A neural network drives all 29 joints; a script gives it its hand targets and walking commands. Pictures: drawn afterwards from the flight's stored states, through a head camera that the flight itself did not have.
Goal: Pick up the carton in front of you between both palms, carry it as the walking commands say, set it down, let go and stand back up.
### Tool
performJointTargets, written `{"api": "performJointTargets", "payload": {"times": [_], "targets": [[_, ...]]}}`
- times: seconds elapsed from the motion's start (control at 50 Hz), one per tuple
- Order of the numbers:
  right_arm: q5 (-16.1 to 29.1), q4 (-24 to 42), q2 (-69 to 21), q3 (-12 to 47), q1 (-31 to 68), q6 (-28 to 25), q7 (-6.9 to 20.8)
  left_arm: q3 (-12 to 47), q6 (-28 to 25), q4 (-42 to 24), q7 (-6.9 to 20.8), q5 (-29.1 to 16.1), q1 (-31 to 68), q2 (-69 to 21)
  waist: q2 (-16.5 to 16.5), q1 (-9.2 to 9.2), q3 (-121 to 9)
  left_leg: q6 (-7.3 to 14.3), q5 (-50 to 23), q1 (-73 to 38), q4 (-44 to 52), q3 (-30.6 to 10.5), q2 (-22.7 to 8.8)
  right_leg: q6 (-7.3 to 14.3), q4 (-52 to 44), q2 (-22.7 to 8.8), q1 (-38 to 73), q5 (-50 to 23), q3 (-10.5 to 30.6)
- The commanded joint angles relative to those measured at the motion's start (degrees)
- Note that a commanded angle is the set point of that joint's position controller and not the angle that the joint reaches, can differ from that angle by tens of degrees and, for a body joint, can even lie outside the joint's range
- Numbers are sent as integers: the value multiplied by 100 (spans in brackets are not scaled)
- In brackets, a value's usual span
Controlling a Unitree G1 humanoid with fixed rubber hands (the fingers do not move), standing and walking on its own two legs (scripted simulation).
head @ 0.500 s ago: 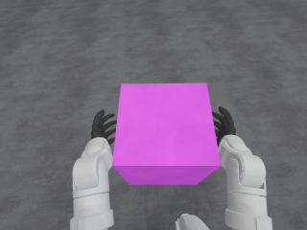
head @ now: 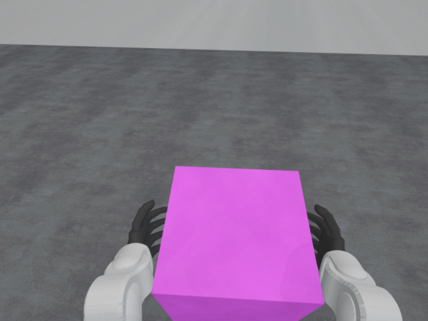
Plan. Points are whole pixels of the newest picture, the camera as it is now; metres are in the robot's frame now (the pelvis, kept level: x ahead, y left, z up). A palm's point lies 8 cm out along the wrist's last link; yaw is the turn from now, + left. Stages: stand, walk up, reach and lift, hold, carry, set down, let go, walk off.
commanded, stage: carry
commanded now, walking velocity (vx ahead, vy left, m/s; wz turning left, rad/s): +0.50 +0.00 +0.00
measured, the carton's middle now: (232, 253) +0.26 +0.01 +0.03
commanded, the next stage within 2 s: none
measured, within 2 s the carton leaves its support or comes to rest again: neither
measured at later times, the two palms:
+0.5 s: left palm (178, 131) +0.56 +0.15 +0.08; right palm (297, 135) +0.55 -0.15 +0.08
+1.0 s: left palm (189, 80) +0.90 +0.17 +0.06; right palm (273, 80) +0.88 -0.13 +0.07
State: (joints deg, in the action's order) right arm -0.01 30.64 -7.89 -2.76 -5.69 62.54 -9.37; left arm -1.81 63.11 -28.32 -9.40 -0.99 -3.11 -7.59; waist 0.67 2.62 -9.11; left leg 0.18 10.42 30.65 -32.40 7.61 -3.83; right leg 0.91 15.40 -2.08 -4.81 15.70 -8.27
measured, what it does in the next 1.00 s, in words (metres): walks ahead: left foot, then right foot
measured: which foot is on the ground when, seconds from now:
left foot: up 0.00-0.08, down 0.10-0.52, up 0.54-0.92, down 0.94-1.00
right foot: down 0.00-0.10, up 0.12-0.50, down 0.52-0.98, up 1.00-1.00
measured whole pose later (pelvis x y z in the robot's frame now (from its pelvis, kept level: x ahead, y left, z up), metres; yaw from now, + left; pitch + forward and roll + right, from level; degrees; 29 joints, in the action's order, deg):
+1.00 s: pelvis +0.67 +0.03 -0.03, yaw -4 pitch +4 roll +1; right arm -0.5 29.1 -7.7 -1.7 -4.1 65.2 -8.7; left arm -2.8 66.3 -30.3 -9.1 0.6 -4.3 -7.7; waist 2.7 -0.2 -8.3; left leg 3.9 9.2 26.7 -32.9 14.7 -3.4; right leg -2.7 39.8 -7.8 -4.8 27.4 -7.5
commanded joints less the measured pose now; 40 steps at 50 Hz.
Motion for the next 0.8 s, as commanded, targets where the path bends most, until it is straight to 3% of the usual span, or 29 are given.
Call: {"api": "performJointTargets", "payload": {"times": [0.0,0.02,0.04,0.06,0.08,0.1,0.12,0.14,0.18,0.2,0.26,0.32,0.4,0.44,0.46,0.48,0.5,0.52,0.54,0.56,0.58,0.6,0.64,0.68,0.74,0.78], "targets": [[750,445,-3476,3044,1861,184,70,2968,130,-677,241,-838,1468,-3319,914,-125,5,4,-413,-891,552,657,241,455,-103,-1093,-160,-1377,429],[751,311,-3334,3004,1726,231,55,2901,184,-655,186,-746,1444,-3173,670,-182,-114,82,-173,-1395,642,742,362,364,512,-920,-241,-1743,203],[738,136,-3233,2940,1640,279,39,2832,240,-587,129,-658,1430,-3006,331,-272,-374,219,113,-2304,630,589,221,188,1447,-734,-652,-2144,-141],[690,1,-3071,2818,1544,310,25,2788,289,-557,80,-586,1427,-2862,-678,-391,-607,623,888,-3342,1016,-1018,-749,-104,3064,-351,-1891,-1492,-348],[649,-30,-2947,2674,1453,312,2,2804,328,-633,47,-596,1499,-2800,-2258,-434,-822,1166,472,-4216,1756,-3379,-1973,-314,4780,322,-3360,893,-211],[682,51,-3000,2657,1483,313,-17,2866,346,-562,40,-713,1592,-2877,-1782,-439,-688,1462,-1097,-4312,1739,-3624,-2122,-192,5409,116,-3825,1366,544],[813,311,-3333,2795,1644,269,16,3017,277,-788,85,-853,1690,-3129,-1141,-439,-705,1451,-1517,-4107,1626,-3174,-2047,-26,5554,-56,-3908,1277,622],[893,337,-3583,2947,1798,243,84,3008,226,-548,127,-811,1645,-3380,-730,-437,-704,1291,-1552,-3808,1594,-2700,-1962,-5,5622,-270,-3948,1170,772],[1089,476,-4069,3275,2154,102,255,3010,90,-461,227,-692,1532,-3928,-383,-329,-696,854,-671,-3103,1901,-1859,-1676,-3,4547,-634,-3316,477,897],[1121,497,-4160,3364,2205,47,325,3035,31,-452,267,-684,1531,-4104,-406,-334,-539,749,-493,-2798,2111,-1604,-1587,-3,4018,-545,-3165,402,691],[1165,443,-4170,3542,2111,-15,449,3032,-93,-503,295,-569,1428,-4146,-759,-335,-294,709,185,-2331,2512,-818,-1312,-64,2696,-385,-2561,-177,195],[1161,461,-3848,3472,1891,-27,449,3029,-87,-499,248,-451,1210,-3961,-987,-370,-111,652,-288,-2565,2453,-381,-1134,-70,1664,-193,-2397,-665,-190],[1043,580,-3570,3344,1775,73,324,3081,-6,-759,194,-632,1375,-3702,-754,-346,-46,533,-628,-2690,1983,-115,-1009,-45,1224,-74,-1952,-1063,-555],[916,583,-3386,3226,1770,148,228,3025,54,-713,166,-701,1285,-3496,-526,-239,-202,341,-1329,-2485,1043,320,-730,16,927,90,-1025,-885,-725],[849,521,-3282,3153,1684,190,174,2988,89,-711,147,-730,1354,-3392,-342,-170,-501,157,-1592,-1865,38,515,-523,157,993,-27,65,-598,-437],[781,551,-3165,3073,1703,246,119,2911,119,-665,113,-727,1304,-3177,819,-28,-793,-75,-576,-604,-1846,614,-78,567,470,-1112,1108,176,1486],[732,467,-3127,3027,1557,303,63,2874,155,-587,81,-763,1258,-3032,1858,-69,-822,-157,1653,760,-3109,231,497,1072,-148,-2077,1875,-207,3436],[860,588,-3066,3087,1678,308,50,2847,145,-632,74,-821,1254,-3126,1331,-60,-632,-32,1855,1132,-3762,-416,256,1340,-302,-2278,1696,-1149,3695],[920,721,-3248,3164,1638,268,76,2972,125,-880,128,-907,1288,-3441,837,-76,-765,45,1796,1122,-3975,-510,19,1224,-88,-2174,1405,-1647,3108],[901,672,-3486,3181,1605,231,102,3129,141,-997,205,-1089,1519,-3682,282,-103,-833,95,1522,1057,-3811,-700,-212,1032,5,-2119,1162,-1652,2616],[828,562,-3743,3107,1536,196,132,3334,106,-1119,275,-1213,1815,-3928,214,-120,-859,110,1177,841,-3416,-769,-341,884,-120,-2022,885,-1464,2290],[777,552,-3926,3082,1642,132,155,3434,58,-1183,342,-1283,2051,-4097,257,-143,-793,95,994,691,-2816,-724,-416,719,-364,-1835,653,-851,1902],[635,562,-4005,3110,1716,52,198,3427,33,-983,431,-1184,1878,-4068,535,-144,-610,71,634,480,-2095,-416,-333,660,-686,-1699,222,-664,1392],[603,497,-4029,3122,1686,23,214,3452,22,-938,475,-1162,1813,-4020,498,-136,-476,37,278,212,-1257,-224,-274,665,-772,-1526,123,-566,898],[630,499,-3872,3150,1596,65,203,3377,47,-940,443,-1090,1640,-3747,818,-117,-115,1,-65,52,-192,173,-118,595,-786,-1385,162,-763,415],[691,559,-3674,3174,1689,142,185,3210,118,-808,368,-942,1443,-3535,851,-98,74,-25,-220,-89,175,428,-22,524,-704,-1359,186,-914,288]]}}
